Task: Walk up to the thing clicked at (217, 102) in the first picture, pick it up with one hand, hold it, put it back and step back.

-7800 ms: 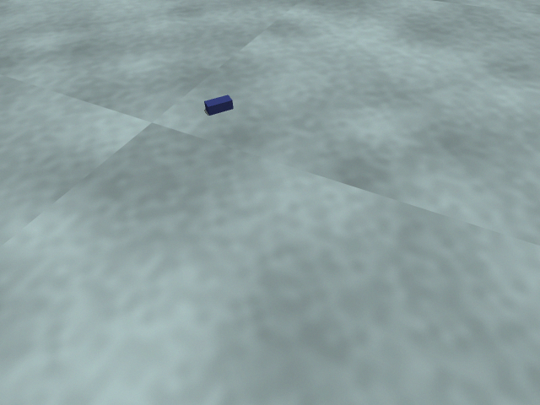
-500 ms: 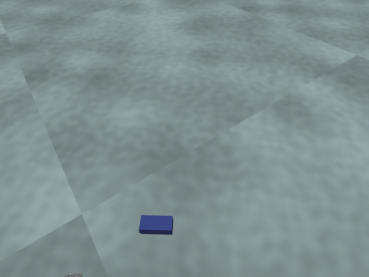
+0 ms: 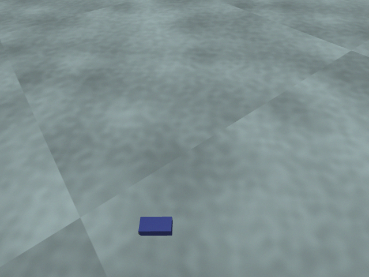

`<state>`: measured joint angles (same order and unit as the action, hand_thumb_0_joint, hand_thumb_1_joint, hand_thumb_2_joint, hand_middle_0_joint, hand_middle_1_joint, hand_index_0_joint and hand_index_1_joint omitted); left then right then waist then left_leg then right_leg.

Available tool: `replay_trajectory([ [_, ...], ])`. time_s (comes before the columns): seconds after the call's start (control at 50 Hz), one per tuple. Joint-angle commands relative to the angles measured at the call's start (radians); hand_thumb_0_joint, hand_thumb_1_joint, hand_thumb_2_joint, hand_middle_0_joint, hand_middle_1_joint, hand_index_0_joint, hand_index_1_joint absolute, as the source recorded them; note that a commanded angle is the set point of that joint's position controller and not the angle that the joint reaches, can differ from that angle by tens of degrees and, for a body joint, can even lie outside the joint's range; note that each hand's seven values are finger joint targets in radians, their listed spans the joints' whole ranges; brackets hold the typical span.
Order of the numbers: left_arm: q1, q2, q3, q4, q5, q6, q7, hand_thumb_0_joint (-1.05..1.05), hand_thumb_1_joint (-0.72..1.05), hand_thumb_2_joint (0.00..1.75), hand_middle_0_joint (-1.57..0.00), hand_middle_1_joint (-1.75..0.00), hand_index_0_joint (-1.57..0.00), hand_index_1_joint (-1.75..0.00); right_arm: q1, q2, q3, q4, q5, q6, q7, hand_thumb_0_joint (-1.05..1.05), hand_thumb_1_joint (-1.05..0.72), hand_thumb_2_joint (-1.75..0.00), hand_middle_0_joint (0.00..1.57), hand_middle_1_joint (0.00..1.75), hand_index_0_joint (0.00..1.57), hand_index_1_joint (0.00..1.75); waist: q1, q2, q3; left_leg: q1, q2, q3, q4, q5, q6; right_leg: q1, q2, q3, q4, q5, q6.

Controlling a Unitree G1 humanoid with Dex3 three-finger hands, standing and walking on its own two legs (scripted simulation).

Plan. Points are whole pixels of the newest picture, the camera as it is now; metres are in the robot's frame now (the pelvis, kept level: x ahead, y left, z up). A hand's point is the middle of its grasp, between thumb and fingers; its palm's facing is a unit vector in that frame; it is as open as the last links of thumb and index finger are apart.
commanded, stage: walk up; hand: left
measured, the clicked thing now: (156, 226) +0.49 +0.21 -0.75
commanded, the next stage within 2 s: stand in 0.14 s
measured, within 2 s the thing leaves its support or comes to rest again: neither
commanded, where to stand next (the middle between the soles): +0.08 +0.00 m, yaw +0 degrees
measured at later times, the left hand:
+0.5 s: hand out of the picture +0.07 +0.24 -0.15, palm faces -0.02 -0.94 -0.34, open 7.3 cm
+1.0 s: hand out of the picture +0.05 +0.24 -0.15, palm faces +0.01 -0.94 -0.34, open 7.3 cm
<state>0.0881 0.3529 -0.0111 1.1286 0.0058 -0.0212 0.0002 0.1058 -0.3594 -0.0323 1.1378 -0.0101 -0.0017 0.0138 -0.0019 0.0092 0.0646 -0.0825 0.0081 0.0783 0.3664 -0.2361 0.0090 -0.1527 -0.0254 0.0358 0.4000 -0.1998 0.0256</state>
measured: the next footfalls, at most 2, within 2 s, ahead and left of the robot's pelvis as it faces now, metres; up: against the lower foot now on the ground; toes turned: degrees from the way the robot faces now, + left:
none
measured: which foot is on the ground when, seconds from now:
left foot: down 0.00-1.00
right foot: down 0.00-1.00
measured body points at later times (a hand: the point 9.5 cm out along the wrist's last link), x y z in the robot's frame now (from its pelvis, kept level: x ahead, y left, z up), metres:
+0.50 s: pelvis -0.01 -0.01 +0.00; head +0.00 -0.01 +0.45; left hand +0.07 +0.29 -0.13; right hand +0.08 -0.31 -0.13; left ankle -0.02 +0.11 -0.74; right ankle +0.01 -0.14 -0.74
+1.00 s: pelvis -0.02 -0.01 +0.00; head -0.01 -0.02 +0.45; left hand +0.05 +0.29 -0.13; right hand +0.06 -0.31 -0.13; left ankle -0.02 +0.11 -0.74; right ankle +0.01 -0.14 -0.74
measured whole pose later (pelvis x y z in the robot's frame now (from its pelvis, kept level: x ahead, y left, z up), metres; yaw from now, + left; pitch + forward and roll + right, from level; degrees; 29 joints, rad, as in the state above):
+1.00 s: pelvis -0.02 -0.01 +0.00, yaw +2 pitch -2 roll +0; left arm 0.12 0.35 -0.01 1.14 0.00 -0.02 -0.01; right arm 0.11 -0.35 -0.01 1.16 -0.01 -0.01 0.01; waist 0.00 0.01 0.04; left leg -0.10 0.02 0.04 0.31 -0.17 -0.01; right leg -0.13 -0.01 -0.01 0.31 -0.13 0.01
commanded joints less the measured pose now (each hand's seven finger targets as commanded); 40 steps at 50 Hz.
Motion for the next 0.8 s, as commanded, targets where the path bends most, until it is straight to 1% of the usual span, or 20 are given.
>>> replay_trajectory([
  [0.0, -0.047, 0.217, 0.044, -0.061, 0.003, -0.021, 0.016, 0.00, 0.90, 0.90, -0.20, -0.30, -0.20, -0.30, -0.060, -0.214, -0.038, -0.074, -0.001, -0.021, -0.013, 0.00, -0.90, -0.90, 0.20, 0.30, 0.20, 0.30, 0.001, -0.019, -0.096, 0.019, 0.117, -0.090, -0.063, 0.162, 0.033, 0.019, -0.084, 0.056, -0.040, 0.231, -0.043],
  [0.06, -0.053, 0.216, 0.044, -0.066, 0.006, -0.021, 0.018, 0.00, 0.90, 0.90, -0.20, -0.30, -0.20, -0.30, -0.049, -0.215, -0.042, -0.073, -0.003, -0.016, -0.014, 0.00, -0.90, -0.90, 0.20, 0.30, 0.20, 0.30, -0.006, -0.030, -0.092, 0.016, 0.114, -0.083, -0.062, 0.142, 0.033, 0.018, -0.089, 0.066, -0.046, 0.229, -0.047],
  [0.1, -0.045, 0.217, 0.045, -0.066, 0.005, -0.020, 0.018, 0.00, 0.90, 0.90, -0.20, -0.30, -0.20, -0.30, -0.058, -0.213, -0.042, -0.074, -0.003, -0.016, -0.012, 0.00, -0.90, -0.90, 0.20, 0.30, 0.20, 0.30, -0.001, -0.013, -0.080, 0.019, 0.116, -0.084, -0.071, 0.121, 0.034, 0.003, -0.084, 0.060, -0.045, 0.209, -0.046],
  [0.12, -0.066, 0.209, 0.042, -0.060, -0.003, -0.015, 0.019, 0.00, 0.90, 0.90, -0.20, -0.30, -0.20, -0.30, -0.077, -0.193, -0.028, -0.077, 0.006, -0.020, -0.015, 0.00, -0.90, -0.90, 0.20, 0.30, 0.20, 0.30, -0.012, -0.036, -0.088, 0.016, 0.139, -0.124, -0.083, 0.269, 0.023, 0.020, -0.096, 0.062, -0.057, 0.290, -0.044],
  [0.14, -0.063, 0.204, 0.042, -0.061, -0.008, -0.013, 0.019, 0.00, 0.90, 0.90, -0.20, -0.30, -0.20, -0.30, -0.076, -0.199, -0.027, -0.076, 0.007, -0.024, -0.017, 0.00, -0.90, -0.90, 0.20, 0.30, 0.20, 0.30, -0.006, -0.031, -0.095, 0.030, 0.139, -0.118, -0.078, 0.323, 0.017, 0.034, -0.099, 0.066, -0.064, 0.322, -0.040],
  [0.2, -0.041, 0.204, 0.043, -0.055, -0.002, -0.010, 0.017, 0.00, 0.90, 0.90, -0.20, -0.30, -0.20, -0.30, -0.073, -0.208, -0.027, -0.067, 0.009, -0.025, -0.021, 0.00, -0.90, -0.90, 0.20, 0.30, 0.20, 0.30, -0.010, -0.010, -0.121, 0.065, 0.139, -0.111, -0.071, 0.356, 0.013, 0.049, -0.098, 0.053, -0.071, 0.344, -0.036],
  [0.24, -0.051, 0.207, 0.044, -0.053, -0.003, -0.008, 0.017, 0.00, 0.90, 0.90, -0.20, -0.30, -0.20, -0.30, -0.075, -0.199, -0.023, -0.064, 0.007, -0.024, -0.022, 0.00, -0.90, -0.90, 0.20, 0.30, 0.20, 0.30, -0.011, -0.015, -0.112, 0.051, 0.137, -0.110, -0.090, 0.294, 0.010, 0.051, -0.100, 0.058, -0.091, 0.292, -0.035],
  [0.3, -0.055, 0.203, 0.044, -0.051, -0.001, -0.004, 0.014, 0.00, 0.90, 0.90, -0.20, -0.30, -0.20, -0.30, -0.087, -0.205, -0.022, -0.060, 0.003, -0.023, -0.022, 0.00, -0.90, -0.90, 0.20, 0.30, 0.20, 0.30, -0.008, 0.006, -0.101, 0.020, 0.134, -0.113, -0.116, 0.183, 0.007, 0.052, -0.100, 0.065, -0.112, 0.204, -0.036],
  [0.32, -0.053, 0.207, 0.044, -0.049, -0.001, -0.004, 0.013, 0.00, 0.90, 0.90, -0.20, -0.30, -0.20, -0.30, -0.093, -0.202, -0.020, -0.058, 0.003, -0.024, -0.020, 0.00, -0.90, -0.90, 0.20, 0.30, 0.20, 0.30, -0.004, 0.007, -0.100, 0.018, 0.136, -0.118, -0.123, 0.170, 0.008, 0.055, -0.101, 0.065, -0.116, 0.191, -0.038],
  [0.38, -0.055, 0.210, 0.045, -0.047, 0.001, -0.007, 0.012, 0.00, 0.90, 0.90, -0.20, -0.30, -0.20, -0.30, -0.092, -0.197, -0.018, -0.056, 0.003, -0.025, -0.018, 0.00, -0.90, -0.90, 0.20, 0.30, 0.20, 0.30, -0.005, -0.004, -0.096, 0.011, 0.133, -0.120, -0.129, 0.122, 0.008, 0.050, -0.103, 0.065, -0.134, 0.155, -0.035],
  [0.4, -0.052, 0.206, 0.044, -0.045, 0.005, -0.008, 0.011, 0.00, 0.90, 0.90, -0.20, -0.30, -0.20, -0.30, -0.097, -0.201, -0.020, -0.056, 0.004, -0.026, -0.018, 0.00, -0.90, -0.90, 0.20, 0.30, 0.20, 0.30, -0.006, -0.009, -0.103, 0.020, 0.136, -0.122, -0.126, 0.128, 0.011, 0.049, -0.105, 0.068, -0.136, 0.168, -0.035],
  [0.48, -0.051, 0.208, 0.045, -0.043, 0.003, -0.010, 0.009, 0.00, 0.90, 0.90, -0.20, -0.30, -0.20, -0.30, -0.084, -0.197, -0.017, -0.048, 0.000, -0.027, -0.016, 0.00, -0.90, -0.90, 0.20, 0.30, 0.20, 0.30, -0.008, -0.014, -0.077, 0.004, 0.127, -0.126, -0.134, 0.074, 0.007, 0.018, -0.104, 0.070, -0.153, 0.120, -0.035],
  [0.5, -0.054, 0.213, 0.046, -0.045, 0.003, -0.010, 0.009, 0.00, 0.90, 0.90, -0.20, -0.30, -0.20, -0.30, -0.080, -0.196, -0.018, -0.048, -0.001, -0.028, -0.015, 0.00, -0.90, -0.90, 0.20, 0.30, 0.20, 0.30, -0.009, -0.016, -0.086, 0.007, 0.133, -0.130, -0.135, 0.078, 0.007, 0.024, -0.106, 0.070, -0.148, 0.108, -0.038],
  [0.58, -0.046, 0.207, 0.045, -0.043, 0.002, -0.012, 0.007, 0.00, 0.90, 0.90, -0.20, -0.30, -0.20, -0.30, -0.077, -0.197, -0.016, -0.046, -0.002, -0.031, -0.015, 0.00, -0.90, -0.90, 0.20, 0.30, 0.20, 0.30, -0.007, -0.014, -0.093, 0.000, 0.132, -0.131, -0.130, 0.099, 0.008, 0.035, -0.111, 0.071, -0.150, 0.145, -0.038],
  [0.62, -0.043, 0.212, 0.046, -0.043, 0.002, -0.011, 0.008, 0.00, 0.90, 0.90, -0.20, -0.30, -0.20, -0.30, -0.071, -0.194, -0.016, -0.045, -0.002, -0.031, -0.015, 0.00, -0.90, -0.90, 0.20, 0.30, 0.20, 0.30, -0.006, -0.015, -0.092, -0.002, 0.133, -0.134, -0.134, 0.090, 0.008, 0.030, -0.108, 0.067, -0.148, 0.122, -0.038],
  [0.64, -0.043, 0.209, 0.045, -0.043, 0.002, -0.012, 0.008, 0.00, 0.90, 0.90, -0.20, -0.30, -0.20, -0.30, -0.067, -0.197, -0.016, -0.045, -0.002, -0.032, -0.015, 0.00, -0.90, -0.90, 0.20, 0.30, 0.20, 0.30, -0.006, -0.017, -0.096, -0.003, 0.135, -0.135, -0.129, 0.106, 0.011, 0.041, -0.109, 0.065, -0.146, 0.134, -0.039],
  [0.68, -0.044, 0.208, 0.044, -0.043, 0.001, -0.012, 0.008, 0.00, 0.90, 0.90, -0.20, -0.30, -0.20, -0.30, -0.063, -0.197, -0.016, -0.044, -0.002, -0.032, -0.015, 0.00, -0.90, -0.90, 0.20, 0.30, 0.20, 0.30, -0.007, -0.021, -0.097, 0.000, 0.136, -0.135, -0.129, 0.111, 0.009, 0.034, -0.109, 0.064, -0.144, 0.125, -0.040],
  [0.72, -0.028, 0.203, 0.042, -0.040, 0.000, -0.012, 0.006, 0.00, 0.90, 0.90, -0.20, -0.30, -0.20, -0.30, -0.066, -0.202, -0.016, -0.039, 0.000, -0.032, -0.015, 0.00, -0.90, -0.90, 0.20, 0.30, 0.20, 0.30, 0.000, -0.012, -0.088, -0.001, 0.133, -0.137, -0.126, 0.102, 0.009, 0.027, -0.110, 0.067, -0.153, 0.122, -0.040],
  [0.74, -0.032, 0.208, 0.043, -0.041, 0.002, -0.012, 0.007, 0.00, 0.90, 0.90, -0.20, -0.30, -0.20, -0.30, -0.062, -0.199, -0.016, -0.041, -0.001, -0.031, -0.015, 0.00, -0.90, -0.90, 0.20, 0.30, 0.20, 0.30, -0.004, -0.019, -0.096, -0.005, 0.133, -0.137, -0.124, 0.104, 0.010, 0.032, -0.110, 0.062, -0.152, 0.122, -0.041],
  [0.78, -0.031, 0.214, 0.045, -0.038, 0.001, -0.012, 0.007, 0.00, 0.90, 0.90, -0.20, -0.30, -0.20, -0.30, -0.048, -0.192, -0.014, -0.036, -0.003, -0.030, -0.014, 0.00, -0.90, -0.90, 0.20, 0.30, 0.20, 0.30, -0.005, -0.033, -0.073, -0.021, 0.125, -0.137, -0.130, 0.059, 0.006, 0.014, -0.106, 0.064, -0.158, 0.061, -0.038],
])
